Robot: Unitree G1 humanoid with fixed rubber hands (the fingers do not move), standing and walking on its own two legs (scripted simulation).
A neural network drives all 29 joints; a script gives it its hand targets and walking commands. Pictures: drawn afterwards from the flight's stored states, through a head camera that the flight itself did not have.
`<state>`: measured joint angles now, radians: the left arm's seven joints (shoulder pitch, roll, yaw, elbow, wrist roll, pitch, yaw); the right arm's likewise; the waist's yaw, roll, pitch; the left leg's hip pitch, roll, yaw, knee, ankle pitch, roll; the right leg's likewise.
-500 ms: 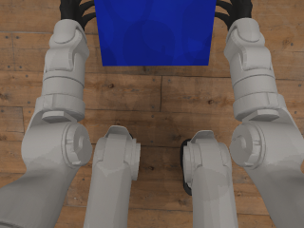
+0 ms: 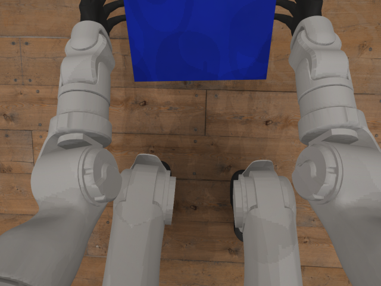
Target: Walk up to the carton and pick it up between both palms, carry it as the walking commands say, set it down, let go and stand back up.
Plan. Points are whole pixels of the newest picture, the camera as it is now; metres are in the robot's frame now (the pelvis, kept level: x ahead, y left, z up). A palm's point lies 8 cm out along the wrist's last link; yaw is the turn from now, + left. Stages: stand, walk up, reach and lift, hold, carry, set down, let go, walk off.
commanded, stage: set down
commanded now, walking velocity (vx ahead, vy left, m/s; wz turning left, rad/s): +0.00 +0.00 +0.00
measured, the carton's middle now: (199, 26) +0.57 +0.02 -0.25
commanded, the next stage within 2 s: none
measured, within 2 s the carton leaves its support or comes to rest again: rests again in 1.14 s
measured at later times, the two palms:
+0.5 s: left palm (101, 16) +0.55 +0.19 -0.15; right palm (301, 14) +0.57 -0.14 -0.16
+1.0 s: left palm (102, 24) +0.54 +0.19 -0.15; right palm (299, 23) +0.55 -0.15 -0.17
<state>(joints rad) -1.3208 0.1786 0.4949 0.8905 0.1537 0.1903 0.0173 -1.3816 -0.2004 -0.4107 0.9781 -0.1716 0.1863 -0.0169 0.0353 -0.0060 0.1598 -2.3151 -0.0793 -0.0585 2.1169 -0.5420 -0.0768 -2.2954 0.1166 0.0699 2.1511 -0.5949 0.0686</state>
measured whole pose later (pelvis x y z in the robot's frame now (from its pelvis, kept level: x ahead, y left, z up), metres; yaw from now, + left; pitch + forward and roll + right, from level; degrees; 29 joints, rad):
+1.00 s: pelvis +0.01 -0.01 -0.01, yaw +1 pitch +42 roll +2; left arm -1.33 0.23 0.46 1.01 0.10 0.07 0.01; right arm -1.37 -0.22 -0.35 1.06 -0.12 0.07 -0.01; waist 0.03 0.00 0.19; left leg -2.31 -0.07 -0.06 2.17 -0.59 -0.09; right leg -2.30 0.10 0.05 2.21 -0.64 0.04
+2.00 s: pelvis -0.01 -0.01 +0.06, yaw +1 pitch +30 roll +2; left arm -1.26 0.38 0.24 0.80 -0.18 0.17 0.12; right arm -1.29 -0.44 -0.10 0.82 0.20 0.21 -0.11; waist 0.03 -0.02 0.42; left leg -1.95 -0.02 -0.03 1.99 -0.56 -0.06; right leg -1.95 0.05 0.03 2.04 -0.61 0.00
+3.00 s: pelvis +0.07 +0.00 +0.29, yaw +0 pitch +44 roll +1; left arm -0.86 0.18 0.36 0.85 0.00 0.11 -0.02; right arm -0.95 -0.27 -0.27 0.98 -0.05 0.10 0.04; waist 0.04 -0.01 -0.19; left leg -1.43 -0.04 -0.06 0.97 -0.31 -0.04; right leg -1.43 0.04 0.08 1.01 -0.35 0.02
